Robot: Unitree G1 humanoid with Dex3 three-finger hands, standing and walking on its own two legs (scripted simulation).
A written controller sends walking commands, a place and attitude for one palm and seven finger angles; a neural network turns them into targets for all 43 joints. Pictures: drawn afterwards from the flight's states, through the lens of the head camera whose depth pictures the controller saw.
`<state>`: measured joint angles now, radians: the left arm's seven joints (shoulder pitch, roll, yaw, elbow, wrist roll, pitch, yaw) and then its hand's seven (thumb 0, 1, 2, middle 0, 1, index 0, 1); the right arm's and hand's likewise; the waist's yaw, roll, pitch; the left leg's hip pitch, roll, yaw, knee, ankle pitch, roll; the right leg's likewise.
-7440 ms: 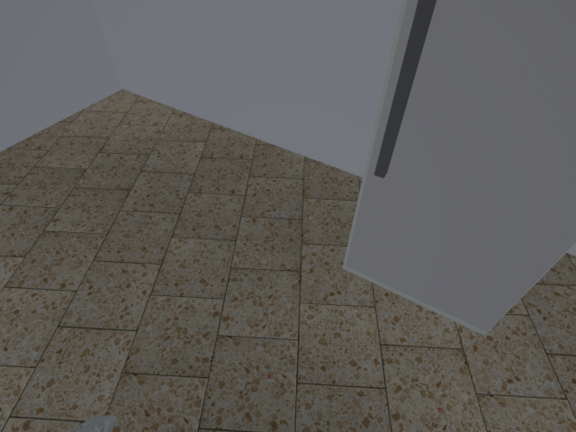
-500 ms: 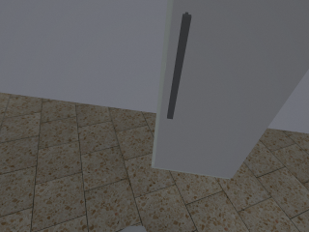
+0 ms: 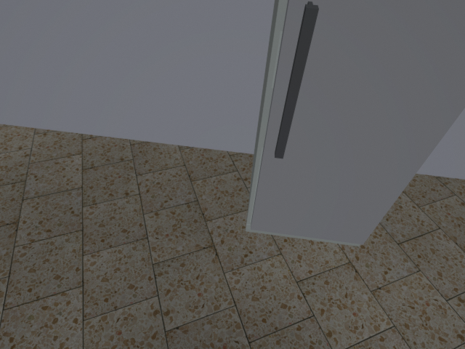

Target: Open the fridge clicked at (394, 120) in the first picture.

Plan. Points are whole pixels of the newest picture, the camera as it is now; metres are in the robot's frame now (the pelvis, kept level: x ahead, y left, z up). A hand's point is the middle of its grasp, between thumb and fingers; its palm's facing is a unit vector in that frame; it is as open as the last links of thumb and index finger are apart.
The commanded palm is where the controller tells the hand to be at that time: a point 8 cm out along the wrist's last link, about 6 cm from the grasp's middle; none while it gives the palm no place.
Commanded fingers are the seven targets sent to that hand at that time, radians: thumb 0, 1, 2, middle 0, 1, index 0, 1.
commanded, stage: look again from close up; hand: left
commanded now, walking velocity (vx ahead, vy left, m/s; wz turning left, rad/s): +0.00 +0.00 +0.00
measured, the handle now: (291, 92) +0.76 -0.11 +0.08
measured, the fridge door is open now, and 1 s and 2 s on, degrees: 0 0 0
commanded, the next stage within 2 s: shuffle to correct the standing spot in 0.94 s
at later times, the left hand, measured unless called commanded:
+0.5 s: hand out of the picture -0.05 +0.18 -0.17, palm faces +0.03 -0.98 -0.22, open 7.4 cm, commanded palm none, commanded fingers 0.00 0.90 0.90 -0.20 -0.30 -0.20 -0.30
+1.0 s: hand out of the picture -0.06 +0.16 -0.18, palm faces -0.01 -0.99 -0.14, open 7.4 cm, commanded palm none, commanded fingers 0.00 0.90 0.90 -0.20 -0.30 -0.20 -0.30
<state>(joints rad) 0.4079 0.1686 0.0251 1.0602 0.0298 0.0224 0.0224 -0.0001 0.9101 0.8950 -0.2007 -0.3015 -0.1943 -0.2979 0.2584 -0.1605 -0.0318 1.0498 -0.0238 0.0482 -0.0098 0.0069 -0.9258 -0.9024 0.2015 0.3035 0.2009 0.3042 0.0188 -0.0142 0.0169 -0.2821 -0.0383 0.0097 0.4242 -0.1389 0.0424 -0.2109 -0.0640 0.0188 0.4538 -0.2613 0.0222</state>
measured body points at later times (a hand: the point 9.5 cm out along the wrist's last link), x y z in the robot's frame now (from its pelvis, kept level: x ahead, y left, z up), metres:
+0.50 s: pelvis -0.05 +0.01 +0.00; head -0.06 +0.00 +0.45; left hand -0.05 +0.23 -0.16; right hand -0.07 -0.20 -0.17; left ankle +0.05 +0.09 -0.74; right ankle -0.11 -0.08 -0.74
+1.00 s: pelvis -0.05 +0.02 +0.00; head -0.04 +0.02 +0.45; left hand -0.05 +0.21 -0.16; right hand -0.08 -0.19 -0.16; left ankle -0.01 +0.13 -0.74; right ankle -0.11 -0.08 -0.74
